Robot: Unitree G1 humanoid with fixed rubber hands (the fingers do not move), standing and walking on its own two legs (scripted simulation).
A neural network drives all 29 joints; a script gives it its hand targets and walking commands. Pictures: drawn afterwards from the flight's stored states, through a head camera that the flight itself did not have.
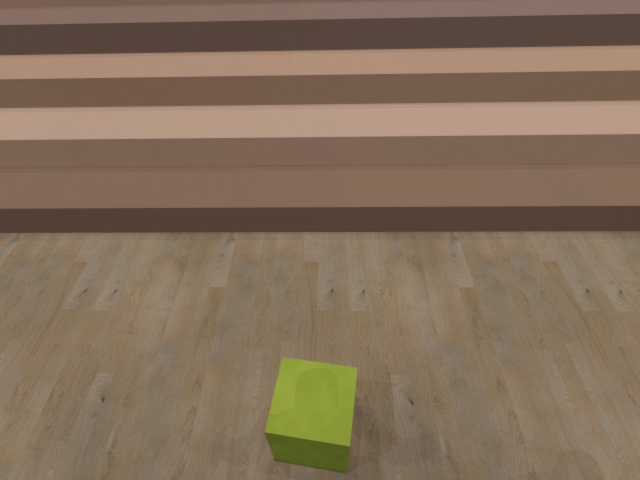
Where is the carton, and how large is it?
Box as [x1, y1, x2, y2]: [264, 357, 357, 473]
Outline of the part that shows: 282,357 264,432 274,459 277,461 346,473 357,368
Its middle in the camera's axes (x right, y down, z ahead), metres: -0.01 +0.49 +1.09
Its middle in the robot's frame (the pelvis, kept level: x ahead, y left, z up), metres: +0.45 +0.05 -0.66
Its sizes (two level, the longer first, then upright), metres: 0.210 0.200 0.250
